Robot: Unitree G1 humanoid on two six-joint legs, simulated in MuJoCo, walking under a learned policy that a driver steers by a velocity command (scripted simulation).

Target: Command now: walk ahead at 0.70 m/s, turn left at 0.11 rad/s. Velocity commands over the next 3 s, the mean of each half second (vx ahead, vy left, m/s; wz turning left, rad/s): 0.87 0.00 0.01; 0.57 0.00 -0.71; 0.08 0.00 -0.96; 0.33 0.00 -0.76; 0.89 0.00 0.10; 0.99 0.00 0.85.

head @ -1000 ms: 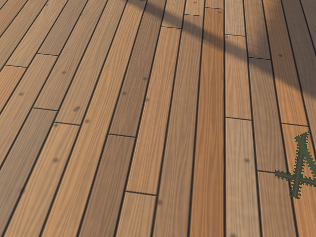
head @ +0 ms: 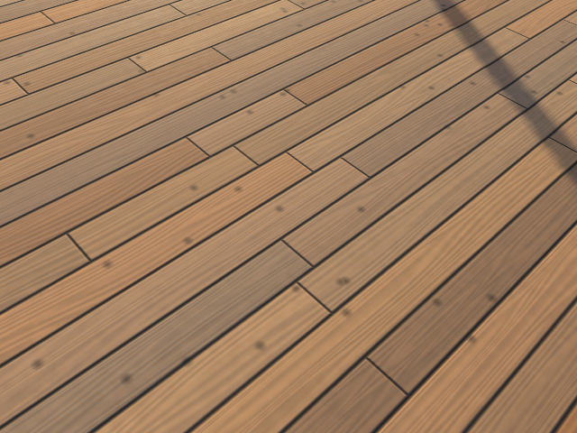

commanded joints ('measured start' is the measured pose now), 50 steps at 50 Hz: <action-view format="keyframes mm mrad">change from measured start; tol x32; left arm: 1 -169 115 31 -115 35 -10 -35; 12 -374 62 -5 -177 11 -4 -57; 18 324 306 71 8 37 -35 16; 50 64 33 28 -120 -51 61 27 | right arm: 1 6 -174 -46 -40 1 -34 1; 18 109 -64 -12 86 18 -72 4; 33 -467 -57 28 -106 -9 -57 48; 39 2 -288 -53 -36 -13 -82 -31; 50 -429 -162 -70 -43 26 -51 -36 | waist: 1 -23 184 169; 13 -25 168 193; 18 194 -224 -329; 32 53 38 188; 38 -182 -1 -258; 40 -37 440 -552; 50 77 151 -11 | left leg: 1 125 256 -369 -360 -231 133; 11 189 271 -144 -448 232 133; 15 202 278 -21 -20 1212 91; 17 -303 135 35 665 740 49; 18 -513 -46 -95 915 -104 48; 19 -628 -13 -170 987 -26 77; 35 -216 0 30 81 452 -58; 38 389 216 -157 116 625 -4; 39 668 515 -409 249 1137 97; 50 -100 341 131 -160 657 125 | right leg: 1 -404 -48 -9 98 117 24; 15 220 112 -185 -248 11 -134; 18 930 -348 732 -580 -753 -241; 25 273 -149 351 -780 -222 -251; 36 423 -34 205 -446 931 -90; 38 209 33 225 1 489 -9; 39 -47 146 177 373 -427 24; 50 46 -109 -12 18 153 53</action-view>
